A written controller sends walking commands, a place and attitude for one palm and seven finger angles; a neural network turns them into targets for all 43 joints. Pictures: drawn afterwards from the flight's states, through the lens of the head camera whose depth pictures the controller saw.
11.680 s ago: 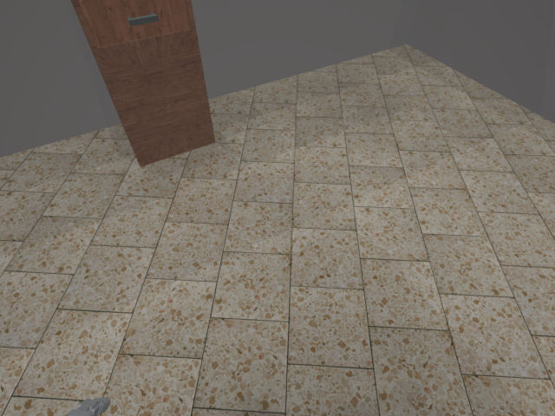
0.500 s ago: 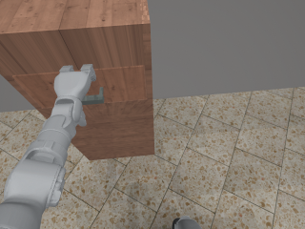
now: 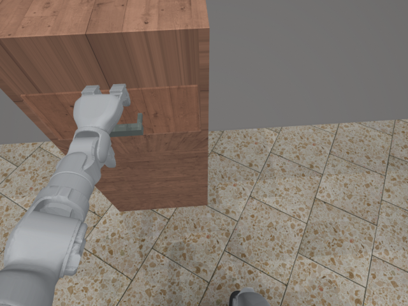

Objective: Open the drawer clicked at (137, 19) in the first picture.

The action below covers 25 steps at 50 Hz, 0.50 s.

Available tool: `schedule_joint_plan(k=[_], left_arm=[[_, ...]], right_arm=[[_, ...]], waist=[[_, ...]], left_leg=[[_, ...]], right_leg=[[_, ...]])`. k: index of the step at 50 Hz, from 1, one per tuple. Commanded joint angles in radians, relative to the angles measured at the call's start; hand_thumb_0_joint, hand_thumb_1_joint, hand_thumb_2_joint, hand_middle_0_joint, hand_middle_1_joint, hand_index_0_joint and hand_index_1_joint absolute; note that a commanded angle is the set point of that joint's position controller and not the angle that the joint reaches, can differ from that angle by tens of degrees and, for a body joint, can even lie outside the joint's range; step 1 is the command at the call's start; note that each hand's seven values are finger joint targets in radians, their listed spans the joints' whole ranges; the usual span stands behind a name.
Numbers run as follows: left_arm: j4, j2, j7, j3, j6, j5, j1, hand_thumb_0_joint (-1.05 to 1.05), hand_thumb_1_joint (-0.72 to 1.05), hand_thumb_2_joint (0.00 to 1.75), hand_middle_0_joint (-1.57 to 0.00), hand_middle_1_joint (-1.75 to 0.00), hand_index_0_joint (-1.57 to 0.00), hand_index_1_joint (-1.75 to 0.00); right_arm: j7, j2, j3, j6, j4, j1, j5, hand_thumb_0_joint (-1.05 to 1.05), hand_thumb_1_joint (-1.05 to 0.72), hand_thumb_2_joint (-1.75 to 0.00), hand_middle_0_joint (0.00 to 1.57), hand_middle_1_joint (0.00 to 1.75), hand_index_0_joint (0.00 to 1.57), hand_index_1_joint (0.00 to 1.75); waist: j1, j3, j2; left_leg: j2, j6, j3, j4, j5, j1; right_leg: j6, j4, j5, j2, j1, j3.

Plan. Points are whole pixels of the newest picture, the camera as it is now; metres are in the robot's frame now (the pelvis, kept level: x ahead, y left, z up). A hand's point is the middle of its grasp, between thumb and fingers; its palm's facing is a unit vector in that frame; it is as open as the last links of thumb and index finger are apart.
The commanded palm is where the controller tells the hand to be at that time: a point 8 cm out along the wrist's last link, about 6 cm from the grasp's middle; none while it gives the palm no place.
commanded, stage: move the hooked fingers above the handle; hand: left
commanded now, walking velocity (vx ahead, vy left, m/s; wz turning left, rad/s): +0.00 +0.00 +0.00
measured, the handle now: (120, 124) +0.53 +0.19 -0.02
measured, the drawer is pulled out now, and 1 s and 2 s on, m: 0.00 0.00 0.00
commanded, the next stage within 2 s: lower the fingers behind the handle in 0.08 s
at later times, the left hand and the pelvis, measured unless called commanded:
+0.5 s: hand (109, 131) +0.48 +0.19 +0.02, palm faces -0.07 +0.01 -1.00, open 13.8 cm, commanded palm +0.46 +0.20 +0.06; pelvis +0.00 +0.00 +0.00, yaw +0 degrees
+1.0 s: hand (111, 137) +0.48 +0.20 -0.01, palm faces -0.05 +0.00 -1.00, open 13.8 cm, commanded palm +0.46 +0.20 +0.03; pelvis -0.01 +0.00 -0.02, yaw +0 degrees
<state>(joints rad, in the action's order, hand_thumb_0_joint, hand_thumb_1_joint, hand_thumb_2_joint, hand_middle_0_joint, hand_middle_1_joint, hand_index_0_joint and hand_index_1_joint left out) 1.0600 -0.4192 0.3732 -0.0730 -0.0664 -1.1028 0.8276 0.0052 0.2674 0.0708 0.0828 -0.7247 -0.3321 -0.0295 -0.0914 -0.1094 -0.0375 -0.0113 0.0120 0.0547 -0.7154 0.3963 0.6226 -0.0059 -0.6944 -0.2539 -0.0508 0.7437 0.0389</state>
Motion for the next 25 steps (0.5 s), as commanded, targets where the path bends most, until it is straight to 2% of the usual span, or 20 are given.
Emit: schedule_joint_plan(k=[1,5,8,9,11,12,13,14,19,20,21,22,23,24,25], left_arm=[[-0.181,-0.27,0.056,0.108,0.036,0.003,0.442,0.0,-0.5,0.3,-0.3,-1.2,-0.3,-1.2],[-0.188,-0.198,0.046,0.043,0.059,0.0,0.459,0.0,-0.5,0.3,-0.3,-1.2,-0.3,-1.2],[-0.179,-0.221,0.033,0.063,0.062,0.007,0.427,0.0,-0.5,0.3,-0.3,-1.2,-0.3,-1.2],[-0.174,-0.195,0.027,0.041,0.063,0.011,0.433,0.0,-0.5,0.3,-0.3,-1.2,-0.3,-1.2],[-0.132,-0.216,0.017,0.057,0.06,0.012,0.411,0.0,-0.5,0.3,-0.3,-1.2,-0.3,-1.2],[-0.126,-0.226,0.015,0.06,0.058,0.01,0.404,0.0,-0.5,0.3,-0.3,-1.2,-0.3,-1.2],[-0.128,-0.236,0.012,0.066,0.055,0.008,0.392,0.0,-0.5,0.3,-0.3,-1.2,-0.3,-1.2],[-0.131,-0.221,0.011,0.052,0.052,0.005,0.395,0.0,-0.5,0.3,-0.3,-1.2,-0.3,-1.2],[-0.084,-0.226,0.007,0.06,0.05,0.005,0.344,0.0,-0.5,0.3,-0.3,-1.2,-0.3,-1.2],[-0.093,-0.205,0.009,0.039,0.051,0.006,0.358,0.0,-0.5,0.3,-0.3,-1.2,-0.3,-1.2],[-0.078,-0.216,0.009,0.055,0.052,0.007,0.351,0.0,-0.5,0.3,-0.3,-1.2,-0.3,-1.2],[-0.095,-0.229,0.01,0.055,0.049,0.003,0.369,0.0,-0.5,0.3,-0.3,-1.2,-0.3,-1.2],[-0.125,-0.215,0.01,0.05,0.038,0.006,0.375,0.0,-0.5,0.3,-0.3,-1.2,-0.3,-1.2],[-0.137,-0.232,0.01,0.067,0.026,0.007,0.366,0.0,-0.5,0.3,-0.3,-1.2,-0.3,-1.2],[-0.142,-0.241,0.012,0.07,0.015,0.005,0.375,0.0,-0.5,0.3,-0.3,-1.2,-0.3,-1.2]], right_arm=[[0.0,0.155,0.042,-0.011,0.064,-0.105,-0.002,0.0,-0.9,-0.9,0.2,0.3,0.2,0.3],[0.002,0.147,0.043,-0.007,0.075,-0.097,0.007,0.0,-0.9,-0.9,0.2,0.3,0.2,0.3],[0.005,0.149,0.039,-0.003,0.077,-0.094,0.008,0.0,-0.9,-0.9,0.2,0.3,0.2,0.3],[0.008,0.147,0.039,-0.004,0.08,-0.091,0.009,0.0,-0.9,-0.9,0.2,0.3,0.2,0.3],[0.013,0.152,0.033,-0.005,0.075,-0.089,0.012,0.0,-0.9,-0.9,0.2,0.3,0.2,0.3],[0.015,0.154,0.031,-0.006,0.076,-0.09,0.012,0.0,-0.9,-0.9,0.2,0.3,0.2,0.3],[0.016,0.154,0.031,-0.007,0.077,-0.088,0.011,0.0,-0.9,-0.9,0.2,0.3,0.2,0.3],[0.018,0.151,0.032,-0.008,0.078,-0.09,0.009,0.0,-0.9,-0.9,0.2,0.3,0.2,0.3],[0.017,0.155,0.029,-0.011,0.077,-0.098,0.011,0.0,-0.9,-0.9,0.2,0.3,0.2,0.3],[0.016,0.154,0.03,-0.013,0.081,-0.098,0.012,0.0,-0.9,-0.9,0.2,0.3,0.2,0.3],[0.016,0.156,0.03,-0.012,0.077,-0.101,0.011,0.0,-0.9,-0.9,0.2,0.3,0.2,0.3],[0.016,0.157,0.03,-0.014,0.08,-0.103,0.011,0.0,-0.9,-0.9,0.2,0.3,0.2,0.3],[0.015,0.153,0.034,-0.017,0.084,-0.106,0.008,0.0,-0.9,-0.9,0.2,0.3,0.2,0.3],[0.017,0.154,0.037,-0.019,0.085,-0.106,0.005,0.0,-0.9,-0.9,0.2,0.3,0.2,0.3],[0.02,0.153,0.036,-0.02,0.086,-0.108,0.006,0.0,-0.9,-0.9,0.2,0.3,0.2,0.3]], waist=[[0.0,-0.45,-0.012],[-0.019,-0.407,0.016],[-0.007,-0.426,0.033],[-0.018,-0.405,0.046],[-0.017,-0.36,0.079],[-0.017,-0.352,0.075],[-0.01,-0.364,0.064],[-0.015,-0.366,0.05],[-0.014,-0.345,0.086],[-0.021,-0.341,0.063],[-0.016,-0.35,0.083],[-0.02,-0.355,0.062],[-0.016,-0.387,0.042],[-0.014,-0.415,0.054],[-0.019,-0.408,0.055]], left_leg=[[0.037,0.015,-0.029,0.072,-0.434,-0.134],[0.033,0.016,-0.029,0.09,-0.404,-0.138],[0.034,0.018,-0.024,0.093,-0.409,-0.14],[0.035,0.02,-0.022,0.098,-0.385,-0.134],[0.038,0.023,-0.017,0.104,-0.334,-0.093],[0.039,0.025,-0.014,0.105,-0.324,-0.082],[0.042,0.025,-0.011,0.101,-0.319,-0.08],[0.042,0.024,-0.008,0.097,-0.326,-0.085],[0.043,0.023,-0.006,0.079,-0.309,-0.042],[0.044,0.023,-0.003,0.076,-0.304,-0.041],[0.046,0.024,-0.002,0.07,-0.301,-0.029],[0.045,0.024,-0.003,0.067,-0.295,-0.027],[0.047,0.024,-0.003,0.06,-0.31,-0.041],[0.047,0.027,-0.002,0.047,-0.315,-0.041],[0.047,0.026,-0.006,0.042,-0.31,-0.031]], right_leg=[[0.044,0.025,0.303,0.071,-0.352,-0.005],[0.04,0.043,0.283,0.071,-0.339,0.002],[0.039,0.045,0.298,0.07,-0.369,-0.004],[0.036,0.053,0.29,0.07,-0.368,-0.005],[0.036,0.06,0.26,0.068,-0.369,-0.009],[0.035,0.057,0.26,0.066,-0.369,-0.011],[0.035,0.055,0.258,0.066,-0.368,-0.015],[0.036,0.053,0.266,0.065,-0.362,-0.014],[0.034,0.037,0.261,0.066,-0.342,-0.013],[0.034,0.039,0.259,0.066,-0.331,-0.015],[0.034,0.036,0.26,0.065,-0.342,-0.017],[0.033,0.03,0.256,0.064,-0.333,-0.019],[0.035,0.025,0.269,0.064,-0.339,-0.02],[0.033,0.019,0.281,0.064,-0.35,-0.025],[0.033,0.013,0.279,0.064,-0.341,-0.024]])
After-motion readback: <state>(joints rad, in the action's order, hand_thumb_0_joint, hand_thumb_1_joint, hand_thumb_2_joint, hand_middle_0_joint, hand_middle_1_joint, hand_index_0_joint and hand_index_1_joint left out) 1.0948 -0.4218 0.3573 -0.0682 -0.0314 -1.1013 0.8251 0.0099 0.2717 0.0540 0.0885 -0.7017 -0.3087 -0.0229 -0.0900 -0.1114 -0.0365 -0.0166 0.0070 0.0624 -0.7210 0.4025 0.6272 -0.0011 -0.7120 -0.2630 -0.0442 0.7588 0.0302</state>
